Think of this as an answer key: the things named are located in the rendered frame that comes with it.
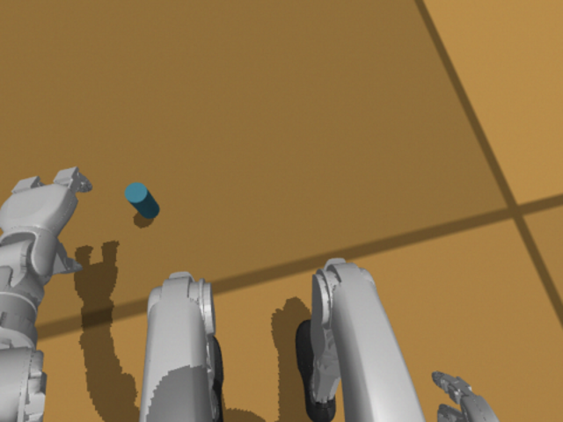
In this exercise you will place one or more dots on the right robot hand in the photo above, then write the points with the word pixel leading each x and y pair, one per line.
pixel 473 408

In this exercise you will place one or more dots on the left robot arm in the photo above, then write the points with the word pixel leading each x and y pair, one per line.
pixel 27 256

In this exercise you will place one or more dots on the right robot foot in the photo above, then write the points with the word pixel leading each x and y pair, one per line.
pixel 316 411

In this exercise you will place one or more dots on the can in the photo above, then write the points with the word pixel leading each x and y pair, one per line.
pixel 139 196

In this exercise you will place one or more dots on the left robot hand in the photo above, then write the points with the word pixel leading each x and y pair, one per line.
pixel 47 207

